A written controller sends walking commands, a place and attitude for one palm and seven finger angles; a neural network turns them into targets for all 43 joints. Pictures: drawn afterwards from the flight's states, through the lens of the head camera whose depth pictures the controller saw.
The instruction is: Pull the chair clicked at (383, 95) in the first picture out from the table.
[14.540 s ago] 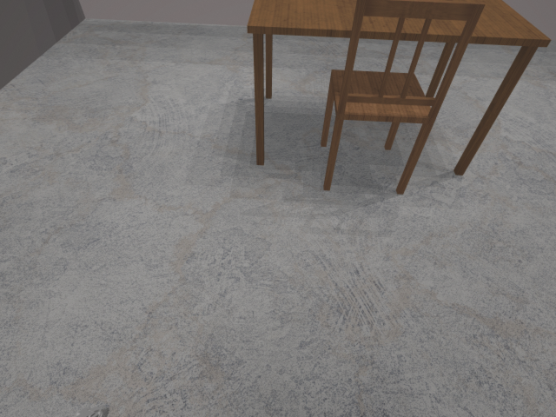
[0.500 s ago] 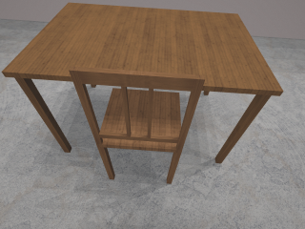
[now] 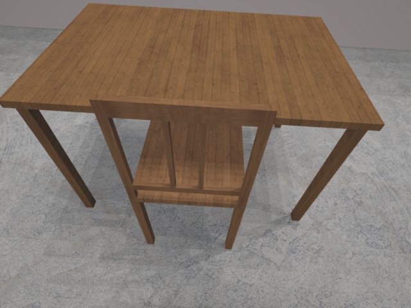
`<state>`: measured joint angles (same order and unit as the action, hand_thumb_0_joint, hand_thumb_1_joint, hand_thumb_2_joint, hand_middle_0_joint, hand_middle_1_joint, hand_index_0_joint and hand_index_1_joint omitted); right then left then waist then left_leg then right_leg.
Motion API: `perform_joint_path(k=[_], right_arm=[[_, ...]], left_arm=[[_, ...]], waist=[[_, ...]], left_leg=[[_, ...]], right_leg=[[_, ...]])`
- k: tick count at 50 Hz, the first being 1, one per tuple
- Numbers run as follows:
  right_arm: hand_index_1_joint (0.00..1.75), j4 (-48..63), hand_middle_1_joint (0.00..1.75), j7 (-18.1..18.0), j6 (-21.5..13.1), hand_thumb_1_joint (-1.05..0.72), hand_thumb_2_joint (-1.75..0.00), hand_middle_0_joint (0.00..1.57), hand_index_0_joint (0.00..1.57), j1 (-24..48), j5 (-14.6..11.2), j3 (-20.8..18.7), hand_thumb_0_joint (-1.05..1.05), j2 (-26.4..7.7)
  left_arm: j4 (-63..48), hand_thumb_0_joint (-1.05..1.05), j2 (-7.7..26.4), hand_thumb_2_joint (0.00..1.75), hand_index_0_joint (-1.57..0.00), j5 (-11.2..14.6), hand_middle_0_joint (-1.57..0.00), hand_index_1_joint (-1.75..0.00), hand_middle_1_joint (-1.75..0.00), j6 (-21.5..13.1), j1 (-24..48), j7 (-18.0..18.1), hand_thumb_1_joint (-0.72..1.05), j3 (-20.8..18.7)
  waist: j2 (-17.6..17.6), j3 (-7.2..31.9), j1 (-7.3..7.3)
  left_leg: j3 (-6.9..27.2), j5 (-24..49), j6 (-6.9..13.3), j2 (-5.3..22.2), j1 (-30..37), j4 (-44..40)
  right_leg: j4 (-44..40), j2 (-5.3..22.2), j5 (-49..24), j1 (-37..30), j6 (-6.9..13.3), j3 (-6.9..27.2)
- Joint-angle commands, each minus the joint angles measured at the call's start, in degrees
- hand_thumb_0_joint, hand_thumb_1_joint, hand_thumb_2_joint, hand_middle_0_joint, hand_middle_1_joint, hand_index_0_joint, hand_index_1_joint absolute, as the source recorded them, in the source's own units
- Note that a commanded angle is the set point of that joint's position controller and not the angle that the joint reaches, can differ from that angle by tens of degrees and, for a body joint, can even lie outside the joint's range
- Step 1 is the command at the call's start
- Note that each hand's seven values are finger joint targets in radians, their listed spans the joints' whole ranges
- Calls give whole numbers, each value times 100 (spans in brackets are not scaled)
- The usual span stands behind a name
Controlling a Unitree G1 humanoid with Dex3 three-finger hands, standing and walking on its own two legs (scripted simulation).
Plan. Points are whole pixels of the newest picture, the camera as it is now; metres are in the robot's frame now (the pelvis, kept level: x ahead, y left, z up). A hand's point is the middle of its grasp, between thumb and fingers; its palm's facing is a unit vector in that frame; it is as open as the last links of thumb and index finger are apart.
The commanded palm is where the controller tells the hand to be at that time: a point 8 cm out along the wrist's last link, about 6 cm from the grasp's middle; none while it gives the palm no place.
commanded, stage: shuffle to correct the standing spot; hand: left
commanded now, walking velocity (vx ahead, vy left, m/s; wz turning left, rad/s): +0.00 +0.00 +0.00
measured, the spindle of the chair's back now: (170, 157) +0.51 +0.13 -0.08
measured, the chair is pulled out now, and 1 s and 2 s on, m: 0.00 0.00 0.00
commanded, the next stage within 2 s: come to a stop and stand still in 0.28 s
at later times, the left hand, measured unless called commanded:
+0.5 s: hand out of the picture +0.05 +0.11 -0.18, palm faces +0.05 -0.98 -0.19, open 7.4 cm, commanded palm none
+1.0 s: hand out of the picture +0.09 +0.15 -0.17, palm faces -0.01 -0.96 -0.27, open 7.4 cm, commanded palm none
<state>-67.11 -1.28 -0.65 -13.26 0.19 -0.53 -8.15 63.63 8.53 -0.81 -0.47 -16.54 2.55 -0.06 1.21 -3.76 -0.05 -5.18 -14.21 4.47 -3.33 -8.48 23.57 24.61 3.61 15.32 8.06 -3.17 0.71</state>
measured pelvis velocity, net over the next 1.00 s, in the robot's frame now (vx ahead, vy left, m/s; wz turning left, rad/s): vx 0.06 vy -0.04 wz -0.05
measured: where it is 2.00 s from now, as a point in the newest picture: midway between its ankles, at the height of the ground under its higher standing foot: outside the picture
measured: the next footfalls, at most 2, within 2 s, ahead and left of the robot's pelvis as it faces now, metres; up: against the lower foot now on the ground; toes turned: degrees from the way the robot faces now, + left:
left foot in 0.62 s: +0.13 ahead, +0.07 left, +0.00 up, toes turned -1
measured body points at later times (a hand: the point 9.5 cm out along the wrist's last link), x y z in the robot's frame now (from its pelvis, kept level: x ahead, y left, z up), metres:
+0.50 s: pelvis +0.05 -0.05 -0.01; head +0.09 -0.07 +0.44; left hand +0.04 +0.16 -0.16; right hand +0.01 -0.27 -0.17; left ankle +0.01 +0.06 -0.71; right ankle +0.02 -0.13 -0.74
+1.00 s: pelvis +0.06 -0.04 -0.01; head +0.08 -0.05 +0.44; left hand +0.09 +0.20 -0.15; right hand +0.13 -0.28 -0.16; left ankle +0.09 +0.07 -0.73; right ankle +0.02 -0.14 -0.74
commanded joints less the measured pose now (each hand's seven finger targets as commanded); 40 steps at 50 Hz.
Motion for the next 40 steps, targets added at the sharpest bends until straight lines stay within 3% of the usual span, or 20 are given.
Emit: perform_joint_path(k=[1,4,8,12,14,16,17,18,19,20,21,22,23,25,29,31,32,33,34,40], right_arm=[[30,152,30,-34,-83,-90,-90,20,20,-329,-4,-66,0,-607],[30,80,30,-49,-85,-90,-90,20,20,-461,13,-87,0,-631],[30,100,30,-82,-36,-90,-90,20,20,-636,40,-203,0,-753],[30,93,30,-139,-86,-90,-90,20,20,-946,99,-248,0,-750],[30,126,30,-152,-115,-90,-90,20,20,-918,119,-252,0,-750],[30,174,30,-163,-119,-90,-90,20,20,-684,105,-248,0,-741],[30,210,30,-162,-124,-90,-90,20,20,-644,85,-238,0,-657],[30,269,30,-131,-109,-90,-90,20,20,-615,60,-202,0,-419],[30,388,30,-122,-70,-90,-90,20,20,-434,77,-203,0,-322],[30,479,30,-113,-23,-90,-90,20,20,-47,99,-209,0,-415],[30,469,30,-117,-34,-90,-90,20,20,-54,73,-204,0,-315],[30,403,30,-121,-40,-90,-90,20,20,-148,51,-162,0,-213],[30,349,30,-116,-26,-90,-90,20,20,-221,21,-134,0,-115],[30,309,30,-101,-11,-90,-90,20,20,-272,-12,-93,0,-58],[30,280,30,-89,68,-90,-90,20,20,-422,-28,-118,0,-186],[30,355,30,-96,41,-90,-90,20,20,-434,5,-181,0,-480],[30,400,30,-95,58,-90,-90,20,20,-452,9,-214,0,-566],[30,421,30,-100,45,-90,-90,20,20,-349,-9,-214,0,-580],[30,490,30,-111,58,-90,-90,20,20,-264,-12,-205,0,-580],[30,791,30,-78,161,-90,-90,20,20,42,12,-236,0,-623]], left_arm=[[-90,0,462,90,-20,-4,-20,-30,-30,-60,-522,49,90,-93],[-55,0,379,90,-20,-21,-20,-30,-30,-37,-517,14,90,-80],[-148,0,335,90,-20,-72,-20,-30,-30,30,-432,-72,90,-117],[-354,0,264,90,-20,-90,-20,-30,-30,48,-235,-149,90,-196],[-462,0,247,90,-20,-70,-20,-30,-30,25,-199,-189,90,-241],[-336,0,197,90,-20,-58,-20,-30,-30,-8,-642,-214,90,-278],[-229,0,295,90,-20,-63,-20,-30,-30,-22,-917,-199,90,-304],[-164,0,556,90,-20,-58,-20,-30,-30,-24,-1110,-160,90,-345],[-87,0,812,90,-20,-40,-20,-30,-30,-40,-1386,-126,90,-397],[-89,0,674,90,-20,-15,-20,-30,-30,-86,-1442,-86,90,-371],[-102,0,459,90,-20,-17,-20,-30,-30,-126,-1196,-32,90,-305],[-160,0,379,90,-20,-13,-20,-30,-30,-166,-956,10,90,-267],[-212,0,403,90,-20,-15,-20,-30,-30,-195,-821,29,90,-248],[-234,0,472,90,-20,-39,-20,-30,-30,-226,-669,45,90,-222],[-348,0,578,90,-20,39,-20,-30,-30,-132,-342,46,90,-244],[-447,0,501,90,-20,17,-20,-30,-30,-77,-478,68,90,-280],[-479,0,467,90,-20,-20,-20,-30,-30,-36,-541,99,90,-285],[-474,0,493,90,-20,-22,-20,-30,-30,-9,-539,108,90,-280],[-475,0,506,90,-20,-8,-20,-30,-30,-1,-548,112,90,-277],[-615,0,677,90,-20,-16,-20,-30,-30,5,-514,94,90,-262]], waist=[[-137,77,2],[-164,-28,58],[-503,-502,119],[-653,-448,226],[-587,-317,169],[-444,-23,-85],[-23,65,-180],[784,-145,-250],[1370,-191,-325],[1184,-346,-448],[498,-329,-243],[37,-75,-121],[-93,42,-81],[154,287,-52],[486,106,96],[-26,239,11],[-19,205,4],[-405,166,-42],[-500,176,-64],[-20,368,-61]], left_leg=[[838,1272,-191,891,252,-514],[976,430,-132,1034,309,-725],[1554,-873,105,1493,114,-1227],[1817,22,563,1967,248,-1131],[1734,590,670,2065,242,-915],[1155,770,378,1723,-155,-304],[784,348,131,1336,-728,228],[115,-681,-141,718,-1638,895],[-308,-1640,-317,335,-2199,1982],[118,-2029,-307,491,-2389,2906],[365,-1782,-356,600,-2429,3225],[473,-1627,-422,674,-2195,3118],[420,-1564,-488,671,-1922,2822],[318,-1253,-556,583,-1403,1932],[210,737,-553,517,-193,273],[548,2757,-327,1000,282,371],[602,3163,-242,1108,252,524],[719,3441,-167,1162,199,517],[807,3459,-129,1174,189,487],[647,2385,-325,952,104,584]], right_leg=[[-227,285,-1005,292,336,111],[-72,138,-334,468,330,-70],[538,-66,409,1089,351,-377],[1615,64,955,1672,417,-347],[1438,129,985,1625,451,-262],[392,12,198,638,478,-403],[-64,105,-308,-81,605,-111],[-530,687,-399,-598,904,685],[-901,1408,-393,-746,1433,1666],[-994,1513,-1223,-508,1724,1842],[-780,1519,-2366,-530,1852,1568],[-488,1458,-3528,-624,1859,1177],[-355,1389,-4286,-604,1774,878],[-142,1209,-5050,-635,1553,559],[228,833,-3939,180,951,220],[375,493,-2841,501,581,55],[322,390,-2392,493,512,28],[329,358,-2078,463,465,11],[269,345,-1876,402,469,14],[104,600,-2654,244,637,265]])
